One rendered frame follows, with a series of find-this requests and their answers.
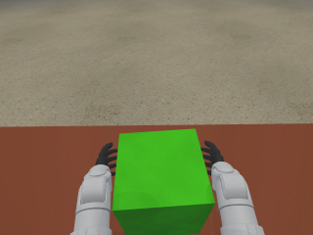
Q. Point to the robot right hand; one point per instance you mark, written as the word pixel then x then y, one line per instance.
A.
pixel 214 155

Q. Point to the left robot forearm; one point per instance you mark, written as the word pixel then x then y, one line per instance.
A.
pixel 93 207

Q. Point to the robot left hand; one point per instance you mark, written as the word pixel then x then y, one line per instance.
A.
pixel 104 158

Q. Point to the carton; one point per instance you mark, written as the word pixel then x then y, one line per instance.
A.
pixel 161 185

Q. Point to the right robot forearm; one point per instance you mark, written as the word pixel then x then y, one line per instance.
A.
pixel 234 201

